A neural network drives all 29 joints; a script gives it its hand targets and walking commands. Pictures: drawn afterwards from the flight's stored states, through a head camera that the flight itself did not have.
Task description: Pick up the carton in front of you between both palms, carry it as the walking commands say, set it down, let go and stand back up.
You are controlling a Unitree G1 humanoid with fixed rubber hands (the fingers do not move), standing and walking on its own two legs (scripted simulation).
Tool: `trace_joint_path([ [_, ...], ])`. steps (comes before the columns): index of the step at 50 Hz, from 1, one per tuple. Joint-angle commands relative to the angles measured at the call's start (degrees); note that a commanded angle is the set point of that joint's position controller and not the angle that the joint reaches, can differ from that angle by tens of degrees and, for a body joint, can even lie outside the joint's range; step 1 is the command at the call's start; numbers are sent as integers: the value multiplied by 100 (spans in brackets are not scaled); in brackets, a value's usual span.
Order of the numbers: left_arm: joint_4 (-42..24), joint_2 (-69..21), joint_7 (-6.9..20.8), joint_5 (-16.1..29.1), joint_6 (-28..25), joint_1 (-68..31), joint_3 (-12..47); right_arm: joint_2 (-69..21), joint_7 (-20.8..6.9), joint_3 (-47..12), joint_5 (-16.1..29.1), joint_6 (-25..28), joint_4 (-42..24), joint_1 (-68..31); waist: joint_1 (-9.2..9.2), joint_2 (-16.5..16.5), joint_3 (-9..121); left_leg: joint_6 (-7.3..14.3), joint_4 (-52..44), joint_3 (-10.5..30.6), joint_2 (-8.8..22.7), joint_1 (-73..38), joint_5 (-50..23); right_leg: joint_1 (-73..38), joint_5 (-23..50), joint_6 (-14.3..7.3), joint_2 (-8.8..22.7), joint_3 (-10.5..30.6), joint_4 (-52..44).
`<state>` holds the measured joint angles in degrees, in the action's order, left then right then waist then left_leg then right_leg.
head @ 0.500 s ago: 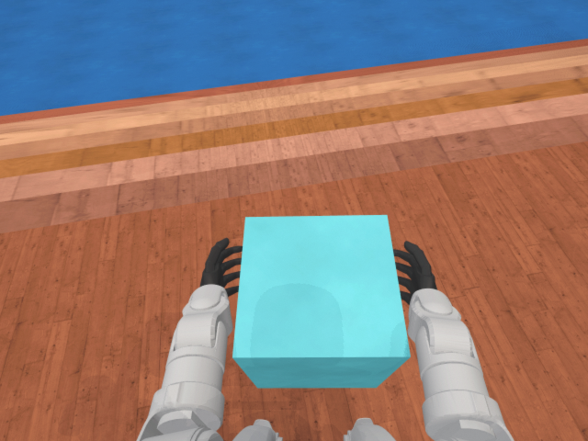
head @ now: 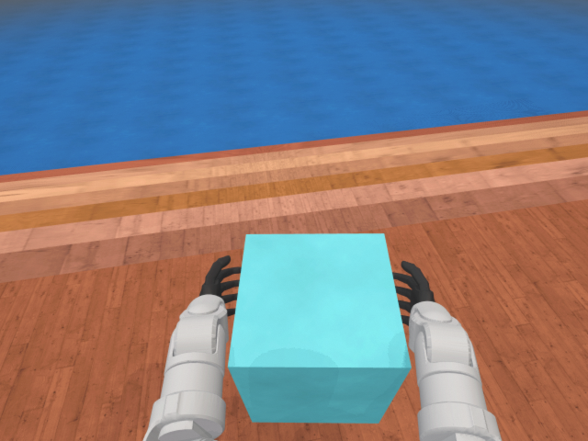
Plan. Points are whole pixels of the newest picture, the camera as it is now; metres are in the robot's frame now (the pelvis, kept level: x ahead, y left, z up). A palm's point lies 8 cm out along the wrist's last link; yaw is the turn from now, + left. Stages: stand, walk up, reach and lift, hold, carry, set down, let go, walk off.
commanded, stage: reach and lift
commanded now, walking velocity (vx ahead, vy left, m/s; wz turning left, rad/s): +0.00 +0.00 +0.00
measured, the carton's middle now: (314, 332) +0.30 +0.00 -0.05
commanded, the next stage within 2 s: hold in 0.82 s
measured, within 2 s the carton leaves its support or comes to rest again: neither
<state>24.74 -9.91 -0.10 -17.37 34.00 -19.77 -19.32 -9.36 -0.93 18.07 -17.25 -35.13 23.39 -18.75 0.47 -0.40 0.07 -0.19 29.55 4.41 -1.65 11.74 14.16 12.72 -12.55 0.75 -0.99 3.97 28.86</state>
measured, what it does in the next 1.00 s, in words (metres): stands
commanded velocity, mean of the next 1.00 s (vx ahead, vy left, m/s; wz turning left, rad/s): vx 0.00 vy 0.00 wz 0.00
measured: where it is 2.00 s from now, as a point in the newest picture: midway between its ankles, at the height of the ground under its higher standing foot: outside the picture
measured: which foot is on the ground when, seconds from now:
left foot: down 0.00-1.00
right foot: down 0.00-1.00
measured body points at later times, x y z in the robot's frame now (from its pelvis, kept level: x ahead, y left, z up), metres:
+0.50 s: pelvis +0.02 +0.00 +0.01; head -0.01 -0.01 +0.46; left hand +0.32 +0.15 +0.03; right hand +0.32 -0.16 +0.03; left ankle +0.02 +0.12 -0.74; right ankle +0.04 -0.13 -0.74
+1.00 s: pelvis +0.02 +0.00 +0.01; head -0.03 +0.00 +0.46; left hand +0.31 +0.15 +0.05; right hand +0.31 -0.15 +0.05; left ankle +0.02 +0.12 -0.74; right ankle +0.04 -0.13 -0.74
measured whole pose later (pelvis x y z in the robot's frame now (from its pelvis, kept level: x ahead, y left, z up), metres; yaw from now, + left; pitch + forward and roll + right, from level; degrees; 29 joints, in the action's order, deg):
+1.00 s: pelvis +0.02 +0.00 +0.01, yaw +0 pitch -7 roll +0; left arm 11.4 -8.3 -0.5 -14.2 42.1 -13.1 -11.3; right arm -8.1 0.2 10.2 -13.9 -43.0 10.2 -12.1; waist 0.0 -0.3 -0.9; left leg -0.2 21.2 4.6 -1.2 2.6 11.7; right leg 3.6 -10.2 0.6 -0.9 4.0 20.6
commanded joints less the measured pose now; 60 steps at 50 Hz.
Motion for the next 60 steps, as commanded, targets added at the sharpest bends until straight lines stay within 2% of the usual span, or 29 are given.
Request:
trace_joint_path([
  [1,54,-5710,1507,1323,-144,-3382,3252,-5562,-1426,-3237,1327,236,-99,-3587,-19,-10,1493,76,-666,-3,-296,-1,-28,-701,38,-111,-371,-57,-433],
  [11,-124,-5562,1482,1311,-67,-3036,3349,-5492,-1364,-3340,1336,156,-286,-3240,-12,44,1638,28,-750,-48,-350,-328,-599,-975,593,-59,-395,-46,-594],
  [25,-804,-5394,1420,1502,134,-2267,3631,-5377,-1266,-3613,1543,-62,-957,-2446,-16,39,1637,-14,-884,3,-394,-700,-1534,-1365,1551,1,-428,9,-757],
  [32,-1029,-5348,1386,1571,228,-2127,3731,-5300,-1242,-3680,1594,-150,-1178,-2303,-12,18,1535,-35,-935,26,-392,-810,-1652,-1402,1592,-2,-449,17,-820],
  [41,-1162,-5342,1354,1622,342,-2226,3795,-5215,-1242,-3739,1629,-255,-1309,-2439,-13,-7,1428,-38,-969,35,-376,-839,-1433,-1344,1295,-24,-458,-12,-848],
  [46,-1702,-5293,1299,1821,548,-2031,4127,-5229,-1203,-4134,1872,-454,-1842,-2288,-62,5,1694,-42,-1029,77,-371,-1101,-1880,-1577,1714,0,-458,19,-907],
  [49,-1641,-5047,1258,1697,729,-1875,3945,-5010,-1144,-3936,1757,-624,-1765,-2088,-54,9,1225,-38,-1150,50,-354,-974,-1467,-1469,1307,-25,-441,19,-1015],
  [53,-1443,-4990,1307,1607,788,-2116,3758,-4951,-1162,-3699,1623,-683,-1541,-2292,-25,7,786,-10,-1207,-5,-329,-728,-682,-1254,568,-55,-410,-18,-1073],
  [60,-1404,-5196,1389,1704,696,-2693,3860,-5203,-1231,-3818,1708,-610,-1490,-2861,-41,-7,1143,20,-1088,-16,-323,-683,-485,-1301,410,-52,-393,-33,-953],
])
